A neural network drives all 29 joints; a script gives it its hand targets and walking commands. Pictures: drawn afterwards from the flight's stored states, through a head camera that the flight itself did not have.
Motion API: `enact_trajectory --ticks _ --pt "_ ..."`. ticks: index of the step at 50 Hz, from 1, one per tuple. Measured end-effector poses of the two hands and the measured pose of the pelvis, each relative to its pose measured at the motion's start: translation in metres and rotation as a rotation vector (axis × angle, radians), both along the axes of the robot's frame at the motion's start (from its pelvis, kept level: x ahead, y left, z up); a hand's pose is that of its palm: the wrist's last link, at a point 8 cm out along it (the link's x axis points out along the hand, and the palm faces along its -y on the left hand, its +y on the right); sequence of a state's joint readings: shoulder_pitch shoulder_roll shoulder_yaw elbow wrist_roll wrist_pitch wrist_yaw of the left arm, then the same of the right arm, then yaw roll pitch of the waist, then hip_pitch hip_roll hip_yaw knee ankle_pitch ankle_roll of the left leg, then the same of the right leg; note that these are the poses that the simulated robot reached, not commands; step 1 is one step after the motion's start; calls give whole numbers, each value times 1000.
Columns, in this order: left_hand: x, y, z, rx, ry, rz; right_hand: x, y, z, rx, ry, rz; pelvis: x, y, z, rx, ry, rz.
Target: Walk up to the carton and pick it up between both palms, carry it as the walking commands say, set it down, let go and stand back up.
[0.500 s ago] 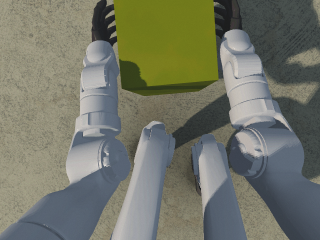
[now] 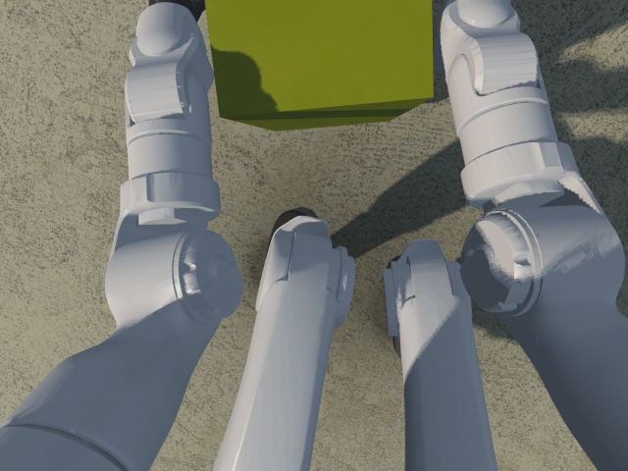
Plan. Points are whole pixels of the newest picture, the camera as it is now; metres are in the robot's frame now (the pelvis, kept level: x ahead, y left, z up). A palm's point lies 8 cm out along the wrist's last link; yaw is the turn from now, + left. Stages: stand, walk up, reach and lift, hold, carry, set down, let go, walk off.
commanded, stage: set down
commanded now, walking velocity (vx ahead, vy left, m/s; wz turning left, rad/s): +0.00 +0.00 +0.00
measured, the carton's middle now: out of the picture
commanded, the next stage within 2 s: none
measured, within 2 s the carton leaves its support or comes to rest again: rests again in 1.60 s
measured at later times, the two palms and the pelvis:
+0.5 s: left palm (193, 7) +0.51 +0.25 -0.18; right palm out of the picture +0.56 -0.01 -0.19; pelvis +0.00 -0.01 -0.02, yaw -1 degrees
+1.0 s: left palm (201, 20) +0.50 +0.25 -0.20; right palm out of the picture +0.57 -0.01 -0.20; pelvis +0.00 +0.00 -0.03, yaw -1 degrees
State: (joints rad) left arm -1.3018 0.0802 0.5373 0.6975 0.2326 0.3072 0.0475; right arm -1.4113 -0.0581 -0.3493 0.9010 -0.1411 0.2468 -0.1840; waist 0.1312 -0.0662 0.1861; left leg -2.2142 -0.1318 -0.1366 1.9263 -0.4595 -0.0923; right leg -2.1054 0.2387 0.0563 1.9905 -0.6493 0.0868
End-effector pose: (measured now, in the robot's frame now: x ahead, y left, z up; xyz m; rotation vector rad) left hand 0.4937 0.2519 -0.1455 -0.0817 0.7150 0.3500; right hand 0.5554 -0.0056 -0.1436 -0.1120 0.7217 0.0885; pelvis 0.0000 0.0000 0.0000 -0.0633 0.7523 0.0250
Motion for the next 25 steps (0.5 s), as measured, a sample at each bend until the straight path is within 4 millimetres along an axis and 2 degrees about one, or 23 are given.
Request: enact_trajectory --ticks 9,17,25 --pt "6 -2 -26 7 23 -10 5 -2 -27 -1 20 -1 3 1 -14 7 -23 -22" --pt "14 -5 -31 19 17 -16 10 -6 -37 6 13 1 6 -1 -21 27 -17 -40" --pt "11 -3 -34 20 23 -13 9 -5 -42 13 19 7 5 -6 -24 44 -11 -51"
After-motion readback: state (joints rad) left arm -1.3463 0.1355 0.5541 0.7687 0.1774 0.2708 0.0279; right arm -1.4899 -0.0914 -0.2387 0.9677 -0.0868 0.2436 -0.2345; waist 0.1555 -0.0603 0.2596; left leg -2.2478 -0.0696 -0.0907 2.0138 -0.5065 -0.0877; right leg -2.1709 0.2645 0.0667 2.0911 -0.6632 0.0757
